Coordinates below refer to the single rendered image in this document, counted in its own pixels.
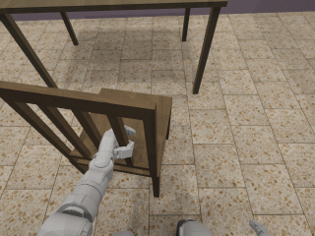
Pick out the chair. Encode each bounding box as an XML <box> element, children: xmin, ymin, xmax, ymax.
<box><xmin>0</xmin><ymin>81</ymin><xmax>173</xmax><ymax>198</ymax></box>

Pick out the right robot shin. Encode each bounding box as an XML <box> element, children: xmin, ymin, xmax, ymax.
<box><xmin>183</xmin><ymin>218</ymin><xmax>196</xmax><ymax>224</ymax></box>

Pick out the left robot upper arm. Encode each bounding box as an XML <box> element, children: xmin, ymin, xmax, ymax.
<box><xmin>39</xmin><ymin>211</ymin><xmax>94</xmax><ymax>236</ymax></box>

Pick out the robot left forearm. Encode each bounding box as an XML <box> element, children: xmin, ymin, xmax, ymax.
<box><xmin>36</xmin><ymin>150</ymin><xmax>114</xmax><ymax>236</ymax></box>

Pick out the left robot hand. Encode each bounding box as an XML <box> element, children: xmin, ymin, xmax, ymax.
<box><xmin>98</xmin><ymin>125</ymin><xmax>136</xmax><ymax>159</ymax></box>

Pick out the right robot hand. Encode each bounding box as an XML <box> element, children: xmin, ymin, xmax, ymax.
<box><xmin>249</xmin><ymin>219</ymin><xmax>273</xmax><ymax>236</ymax></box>

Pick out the table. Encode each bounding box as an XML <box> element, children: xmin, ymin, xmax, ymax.
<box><xmin>0</xmin><ymin>0</ymin><xmax>228</xmax><ymax>94</ymax></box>

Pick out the right robot thigh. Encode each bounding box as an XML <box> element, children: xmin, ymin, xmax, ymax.
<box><xmin>179</xmin><ymin>220</ymin><xmax>214</xmax><ymax>236</ymax></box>

